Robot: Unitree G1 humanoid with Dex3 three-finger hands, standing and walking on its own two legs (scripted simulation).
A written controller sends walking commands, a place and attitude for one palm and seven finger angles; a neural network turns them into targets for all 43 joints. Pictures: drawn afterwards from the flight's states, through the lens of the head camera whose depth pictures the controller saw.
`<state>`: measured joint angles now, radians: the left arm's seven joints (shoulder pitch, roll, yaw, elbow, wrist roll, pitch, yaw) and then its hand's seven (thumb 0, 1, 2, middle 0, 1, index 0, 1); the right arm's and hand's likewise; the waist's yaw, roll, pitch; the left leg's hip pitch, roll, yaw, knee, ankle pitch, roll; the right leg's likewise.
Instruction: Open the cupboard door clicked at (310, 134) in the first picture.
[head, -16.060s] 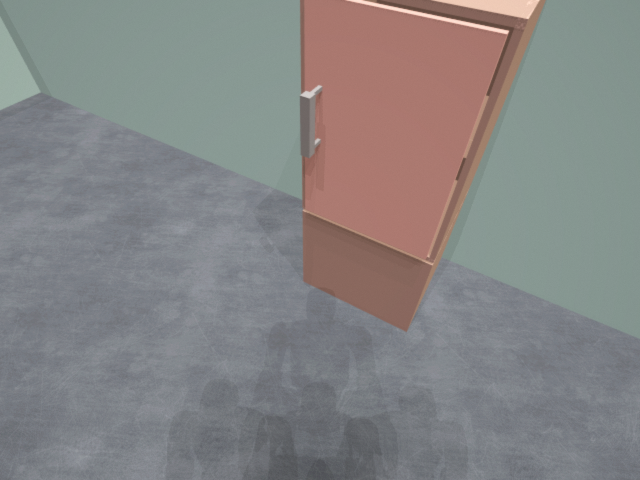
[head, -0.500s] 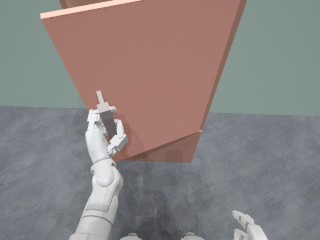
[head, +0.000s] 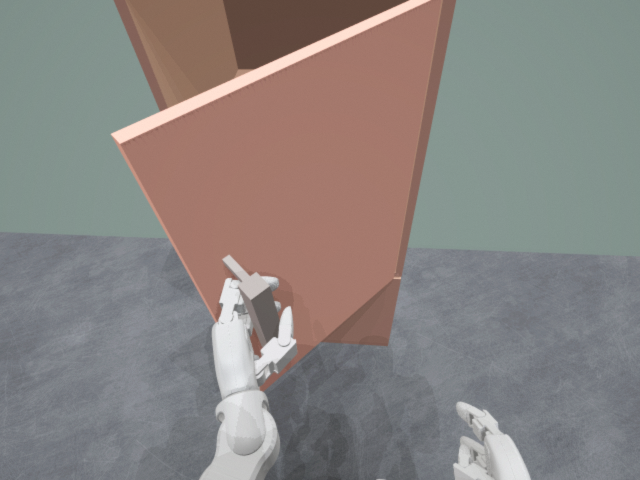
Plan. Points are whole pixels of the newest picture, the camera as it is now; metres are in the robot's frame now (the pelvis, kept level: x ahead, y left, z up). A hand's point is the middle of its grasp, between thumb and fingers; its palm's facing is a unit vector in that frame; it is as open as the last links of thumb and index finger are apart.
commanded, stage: open thumb and fingers to let go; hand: left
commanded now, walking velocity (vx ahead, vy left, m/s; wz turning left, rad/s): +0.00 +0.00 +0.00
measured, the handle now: (254, 307) +0.33 +0.09 +0.04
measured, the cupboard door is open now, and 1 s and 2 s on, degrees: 47 45 46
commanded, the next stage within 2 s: slide the hand sideways off the handle in 0.78 s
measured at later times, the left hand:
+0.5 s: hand (277, 330) +0.29 +0.06 +0.05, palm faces +0.30 -0.95 -0.02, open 12.7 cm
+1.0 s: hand (269, 343) +0.28 +0.07 +0.04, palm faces -0.02 -1.00 -0.09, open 15.7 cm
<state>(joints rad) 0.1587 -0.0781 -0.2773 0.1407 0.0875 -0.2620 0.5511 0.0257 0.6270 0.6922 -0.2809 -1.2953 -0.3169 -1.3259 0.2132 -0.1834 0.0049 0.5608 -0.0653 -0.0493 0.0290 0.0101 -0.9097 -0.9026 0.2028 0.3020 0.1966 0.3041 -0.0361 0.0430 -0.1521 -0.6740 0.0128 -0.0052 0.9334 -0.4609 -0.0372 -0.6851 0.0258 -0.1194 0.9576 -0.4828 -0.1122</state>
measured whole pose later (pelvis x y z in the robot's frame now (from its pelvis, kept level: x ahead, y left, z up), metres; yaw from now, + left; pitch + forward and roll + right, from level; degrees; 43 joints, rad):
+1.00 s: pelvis -0.03 +0.03 -0.01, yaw +0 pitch +12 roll +1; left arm -0.04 -0.01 -0.26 0.29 0.08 -0.35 0.29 -0.01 -0.49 0.30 -0.31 -0.46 -0.23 -0.48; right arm 0.21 -0.20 0.01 0.55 -0.04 -0.03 0.02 0.01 -0.91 -0.90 0.20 0.30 0.20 0.30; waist 0.00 0.04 -0.13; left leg -0.76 -0.02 0.01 1.01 -0.46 0.01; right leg -0.76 0.00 -0.10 1.02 -0.46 -0.08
